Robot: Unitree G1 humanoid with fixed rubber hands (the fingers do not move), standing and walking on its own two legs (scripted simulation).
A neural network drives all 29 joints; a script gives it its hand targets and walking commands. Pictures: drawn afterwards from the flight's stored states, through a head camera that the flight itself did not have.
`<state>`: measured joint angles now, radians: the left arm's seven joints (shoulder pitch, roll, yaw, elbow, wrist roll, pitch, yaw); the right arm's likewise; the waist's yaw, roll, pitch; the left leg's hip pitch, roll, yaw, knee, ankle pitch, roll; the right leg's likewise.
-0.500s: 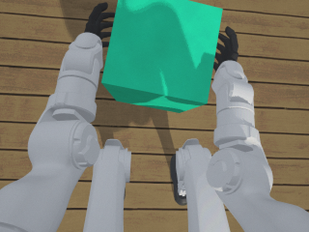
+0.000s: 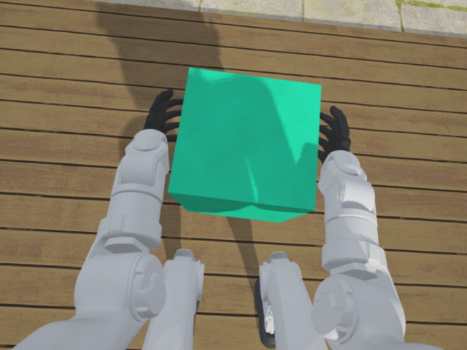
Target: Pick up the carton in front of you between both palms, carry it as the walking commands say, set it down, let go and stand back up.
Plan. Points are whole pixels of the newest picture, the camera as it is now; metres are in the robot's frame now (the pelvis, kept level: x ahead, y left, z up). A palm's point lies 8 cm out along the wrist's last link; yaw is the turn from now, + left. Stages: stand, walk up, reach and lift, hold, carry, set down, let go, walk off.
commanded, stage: reach and lift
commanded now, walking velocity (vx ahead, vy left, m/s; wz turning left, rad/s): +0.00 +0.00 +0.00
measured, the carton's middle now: (242, 159) +0.46 -0.01 -0.11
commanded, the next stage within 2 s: hold in 1.94 s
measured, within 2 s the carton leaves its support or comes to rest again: neither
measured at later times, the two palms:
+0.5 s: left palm (122, 124) +0.41 +0.14 +0.11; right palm (395, 138) +0.40 -0.16 +0.12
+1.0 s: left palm (43, 93) +0.36 +0.14 +0.24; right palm out of the picture +0.37 -0.15 +0.24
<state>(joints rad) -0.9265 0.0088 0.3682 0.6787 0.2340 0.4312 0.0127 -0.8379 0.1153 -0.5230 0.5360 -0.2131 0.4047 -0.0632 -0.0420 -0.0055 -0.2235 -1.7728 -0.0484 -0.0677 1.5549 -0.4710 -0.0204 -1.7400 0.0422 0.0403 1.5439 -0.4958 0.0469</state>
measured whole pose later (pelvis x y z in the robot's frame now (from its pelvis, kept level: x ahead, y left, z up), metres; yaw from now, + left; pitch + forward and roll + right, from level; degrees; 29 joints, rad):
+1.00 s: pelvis +0.07 -0.01 +0.21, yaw +1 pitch -2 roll +0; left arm -0.29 -0.16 0.28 0.39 0.29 0.61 0.00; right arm -0.32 0.17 -0.30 0.41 -0.29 0.58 0.01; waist 0.00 -0.01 -0.05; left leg -0.22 -0.01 -0.06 0.47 -0.21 -0.01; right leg -0.21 0.01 0.07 0.48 -0.24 0.01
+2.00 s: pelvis +0.08 -0.01 +0.22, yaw +1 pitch -6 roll +0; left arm -0.26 -0.15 0.22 0.25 0.28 0.72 0.00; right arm -0.28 0.16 -0.23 0.26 -0.29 0.69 0.01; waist 0.00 0.00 0.03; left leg -0.07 -0.01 -0.06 0.36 -0.18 -0.01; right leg -0.06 0.01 0.07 0.37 -0.20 0.01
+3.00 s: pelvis +0.08 -0.01 +0.22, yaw +0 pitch -5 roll +0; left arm -0.23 -0.15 0.18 0.19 0.26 0.79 0.00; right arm -0.25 0.15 -0.20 0.19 -0.27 0.77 0.01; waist 0.00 0.00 -0.02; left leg -0.11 -0.01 -0.05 0.40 -0.21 -0.01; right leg -0.11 0.01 0.07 0.42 -0.23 0.01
